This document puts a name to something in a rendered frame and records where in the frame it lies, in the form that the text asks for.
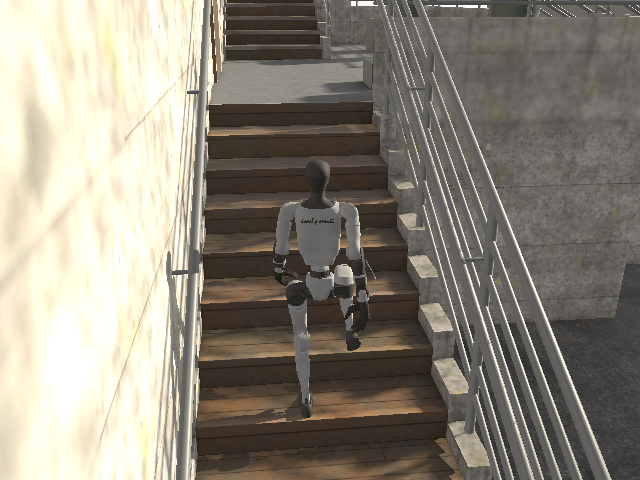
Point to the stairs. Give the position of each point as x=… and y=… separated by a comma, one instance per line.
x=272, y=25
x=377, y=412

